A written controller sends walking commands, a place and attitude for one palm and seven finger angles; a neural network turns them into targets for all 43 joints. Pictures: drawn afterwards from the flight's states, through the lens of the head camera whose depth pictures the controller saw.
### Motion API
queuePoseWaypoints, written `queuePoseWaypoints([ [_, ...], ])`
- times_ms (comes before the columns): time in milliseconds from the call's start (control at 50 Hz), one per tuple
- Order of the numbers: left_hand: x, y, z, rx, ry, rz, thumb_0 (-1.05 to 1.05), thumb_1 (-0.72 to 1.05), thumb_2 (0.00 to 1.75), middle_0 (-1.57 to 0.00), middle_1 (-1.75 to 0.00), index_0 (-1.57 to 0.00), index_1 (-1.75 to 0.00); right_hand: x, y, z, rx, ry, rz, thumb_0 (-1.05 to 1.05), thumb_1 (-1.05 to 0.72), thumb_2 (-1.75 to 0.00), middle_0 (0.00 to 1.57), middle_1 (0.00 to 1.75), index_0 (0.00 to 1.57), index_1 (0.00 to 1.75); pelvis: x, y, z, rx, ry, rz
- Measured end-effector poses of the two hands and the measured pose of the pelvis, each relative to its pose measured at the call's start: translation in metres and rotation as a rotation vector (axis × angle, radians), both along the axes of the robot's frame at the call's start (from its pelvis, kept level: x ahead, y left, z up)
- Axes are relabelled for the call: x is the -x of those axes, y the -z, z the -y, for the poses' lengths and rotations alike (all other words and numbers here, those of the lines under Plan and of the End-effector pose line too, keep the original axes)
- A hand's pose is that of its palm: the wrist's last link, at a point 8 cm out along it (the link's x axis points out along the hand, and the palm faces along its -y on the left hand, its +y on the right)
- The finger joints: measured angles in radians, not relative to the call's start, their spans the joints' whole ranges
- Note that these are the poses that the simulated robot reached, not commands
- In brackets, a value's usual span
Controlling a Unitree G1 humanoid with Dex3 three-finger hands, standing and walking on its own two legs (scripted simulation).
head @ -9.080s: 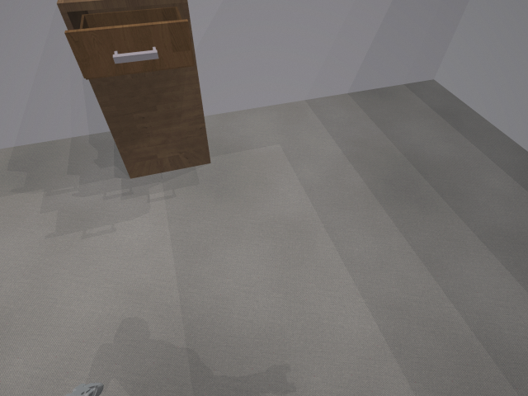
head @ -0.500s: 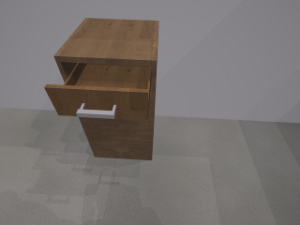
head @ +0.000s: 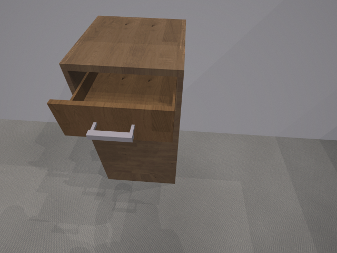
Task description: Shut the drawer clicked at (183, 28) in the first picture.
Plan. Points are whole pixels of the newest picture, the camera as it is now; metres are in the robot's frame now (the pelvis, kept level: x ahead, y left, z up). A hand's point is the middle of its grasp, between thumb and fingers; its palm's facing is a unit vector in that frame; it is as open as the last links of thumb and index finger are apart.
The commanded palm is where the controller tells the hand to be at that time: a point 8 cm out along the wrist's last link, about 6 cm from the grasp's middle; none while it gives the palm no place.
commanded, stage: shuffle to correct the standing spot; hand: left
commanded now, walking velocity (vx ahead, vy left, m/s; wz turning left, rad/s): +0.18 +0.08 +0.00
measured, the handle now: (112, 131) +0.47 +0.21 -0.02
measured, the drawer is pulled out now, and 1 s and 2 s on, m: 0.17 0.17 0.17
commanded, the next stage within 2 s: come to a stop and stand still in 0.04 s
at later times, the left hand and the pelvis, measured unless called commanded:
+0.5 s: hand out of the picture +0.10 +0.21 -0.16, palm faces +0.00 -0.97 -0.23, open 7.3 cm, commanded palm none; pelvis +0.06 +0.02 +0.00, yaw -1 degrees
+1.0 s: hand out of the picture +0.08 +0.23 -0.16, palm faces -0.02 -0.97 -0.25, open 7.4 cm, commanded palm none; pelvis +0.03 +0.04 +0.00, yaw -1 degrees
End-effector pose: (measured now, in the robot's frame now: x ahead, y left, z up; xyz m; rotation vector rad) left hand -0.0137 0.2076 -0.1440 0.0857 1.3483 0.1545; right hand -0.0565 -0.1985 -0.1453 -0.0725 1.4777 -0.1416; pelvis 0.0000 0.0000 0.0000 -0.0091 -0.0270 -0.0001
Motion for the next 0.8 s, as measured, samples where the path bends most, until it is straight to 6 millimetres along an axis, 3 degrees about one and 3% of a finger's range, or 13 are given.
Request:
queuePoseWaypoints([
  [140,-0.011,-0.002,-0.022,0.001,-0.034,-0.013,0.01,0.91,0.90,-0.20,-0.30,-0.20,-0.29,-0.074,-0.012,-0.003,0.033,-0.057,0.100,0.02,-0.94,-0.90,0.20,0.30,0.20,0.30,-0.020,-0.006,-0.020,-0.011,-0.019,-0.003],
  [220,-0.022,0.011,-0.043,0.010,-0.009,-0.070,0.01,0.91,0.90,-0.20,-0.30,-0.20,-0.29,-0.097,-0.006,-0.002,0.091,-0.043,0.172,0.03,-0.94,-0.90,0.20,0.30,0.20,0.30,-0.035,0.006,-0.037,-0.005,-0.003,-0.008],
  [340,-0.071,-0.004,-0.055,-0.026,0.031,-0.020,0.01,0.91,0.90,-0.20,-0.30,-0.19,-0.29,-0.103,-0.014,-0.017,0.070,-0.029,0.131,0.01,-0.93,-0.90,0.20,0.30,0.20,0.30,-0.052,-0.007,-0.038,-0.027,0.011,-0.023],
  [400,-0.092,-0.010,-0.054,-0.052,0.044,0.012,0.01,0.93,0.90,-0.20,-0.30,-0.19,-0.29,-0.108,-0.011,-0.023,0.038,-0.025,0.111,0.01,-0.92,-0.90,0.20,0.30,0.20,0.30,-0.057,-0.009,-0.034,-0.027,0.014,-0.022],
  [460,-0.106,-0.011,-0.051,-0.076,0.060,0.036,0.01,0.93,0.90,-0.20,-0.30,-0.19,-0.29,-0.110,-0.001,-0.017,0.025,-0.004,0.086,0.02,-0.94,-0.89,0.20,0.30,0.20,0.30,-0.061,-0.004,-0.027,-0.042,0.020,-0.020],
  [660,-0.121,-0.013,-0.040,-0.082,0.075,0.081,0.01,0.93,0.90,-0.20,-0.30,-0.20,-0.29,-0.119,0.000,0.001,0.039,0.023,0.106,0.01,-0.93,-0.90,0.20,0.30,0.20,0.30,-0.056,-0.003,-0.019,-0.019,0.010,-0.018],
  [800,-0.116,-0.015,-0.042,-0.070,0.060,0.113,0.01,0.93,0.90,-0.20,-0.30,-0.20,-0.29,-0.116,-0.010,0.002,0.056,-0.016,0.127,0.01,-0.93,-0.90,0.20,0.30,0.20,0.30,-0.045,-0.008,-0.022,-0.020,0.019,-0.002],
])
